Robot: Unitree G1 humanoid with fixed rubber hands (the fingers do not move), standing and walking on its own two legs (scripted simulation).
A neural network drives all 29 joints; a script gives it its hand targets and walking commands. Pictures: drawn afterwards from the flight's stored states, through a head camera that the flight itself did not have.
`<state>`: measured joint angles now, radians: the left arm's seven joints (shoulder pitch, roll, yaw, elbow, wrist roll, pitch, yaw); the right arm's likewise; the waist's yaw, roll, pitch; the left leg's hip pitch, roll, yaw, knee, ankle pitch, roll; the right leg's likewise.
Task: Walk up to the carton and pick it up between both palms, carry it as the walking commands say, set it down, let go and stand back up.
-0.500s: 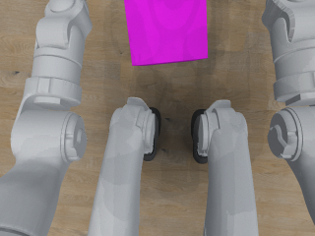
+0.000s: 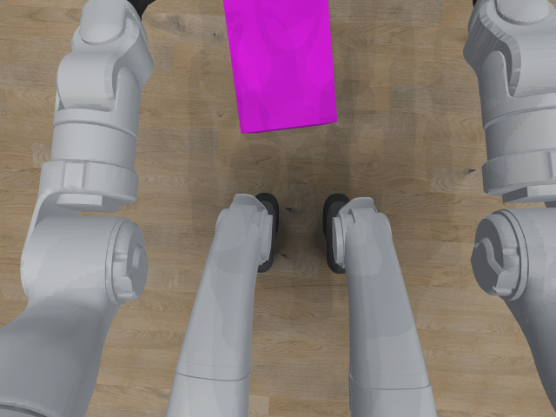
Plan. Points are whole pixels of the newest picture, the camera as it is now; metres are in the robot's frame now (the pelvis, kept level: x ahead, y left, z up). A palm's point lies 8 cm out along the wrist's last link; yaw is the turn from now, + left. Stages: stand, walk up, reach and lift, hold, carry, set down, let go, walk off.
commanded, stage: set down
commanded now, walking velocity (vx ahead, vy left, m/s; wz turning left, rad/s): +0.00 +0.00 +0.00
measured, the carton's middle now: (281, 59) +0.54 +0.05 -0.47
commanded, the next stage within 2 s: let go in 0.28 s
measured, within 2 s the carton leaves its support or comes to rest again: neither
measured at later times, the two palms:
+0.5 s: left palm (76, 44) +0.47 +0.22 -0.08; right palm (534, 22) +0.50 -0.17 -0.07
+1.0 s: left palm out of the picture +0.31 +0.22 +0.08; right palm out of the picture +0.33 -0.24 +0.07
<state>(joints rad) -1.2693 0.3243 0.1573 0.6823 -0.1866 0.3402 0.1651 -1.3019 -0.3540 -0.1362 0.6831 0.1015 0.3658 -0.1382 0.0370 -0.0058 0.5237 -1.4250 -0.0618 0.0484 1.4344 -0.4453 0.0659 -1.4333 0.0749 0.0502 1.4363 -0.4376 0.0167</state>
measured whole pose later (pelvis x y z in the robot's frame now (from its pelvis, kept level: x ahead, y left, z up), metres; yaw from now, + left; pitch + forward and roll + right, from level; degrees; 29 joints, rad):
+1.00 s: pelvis +0.09 -0.02 +0.15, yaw +0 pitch +7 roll +0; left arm -0.01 0.20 0.13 0.41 -0.02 0.18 -0.06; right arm -0.05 -0.20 -0.09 0.47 0.08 0.17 0.02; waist 0.04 -0.01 0.10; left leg -0.52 -0.04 -0.01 0.71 -0.33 0.03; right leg -0.53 0.07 0.05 0.72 -0.32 -0.02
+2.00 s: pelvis +0.14 -0.02 +0.17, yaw +0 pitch +0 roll +0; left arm 0.29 0.28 0.11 0.62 0.00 0.03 -0.02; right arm 0.26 -0.25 -0.06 0.72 0.08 0.01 0.00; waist 0.04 -0.01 -0.16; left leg -0.16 -0.04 -0.03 0.49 -0.32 0.02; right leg -0.18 0.07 0.05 0.50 -0.31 -0.05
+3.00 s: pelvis +0.10 -0.03 +0.17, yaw +0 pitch -4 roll +0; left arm 0.31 0.29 0.11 0.78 0.00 -0.01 -0.02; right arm 0.27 -0.26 -0.06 0.85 0.08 -0.03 -0.01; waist 0.04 -0.01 -0.07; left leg -0.16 -0.04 -0.03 0.49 -0.26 0.02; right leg -0.18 0.07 0.05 0.50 -0.25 -0.05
